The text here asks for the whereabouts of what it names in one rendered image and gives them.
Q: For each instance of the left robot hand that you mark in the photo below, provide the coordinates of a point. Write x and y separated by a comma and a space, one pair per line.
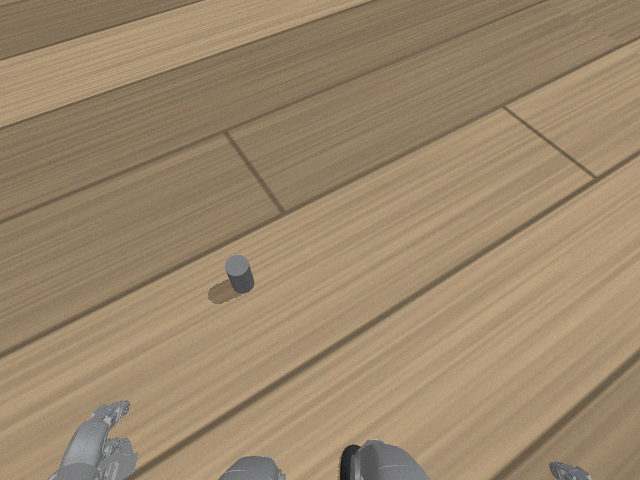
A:
114, 458

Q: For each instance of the right robot foot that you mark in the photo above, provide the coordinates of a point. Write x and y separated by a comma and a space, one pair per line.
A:
346, 461

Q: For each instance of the right robot hand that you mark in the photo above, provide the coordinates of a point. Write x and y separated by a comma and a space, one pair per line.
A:
562, 471

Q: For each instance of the can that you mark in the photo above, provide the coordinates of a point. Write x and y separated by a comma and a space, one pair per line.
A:
239, 272

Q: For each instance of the left robot arm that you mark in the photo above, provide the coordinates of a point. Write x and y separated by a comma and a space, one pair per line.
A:
76, 471

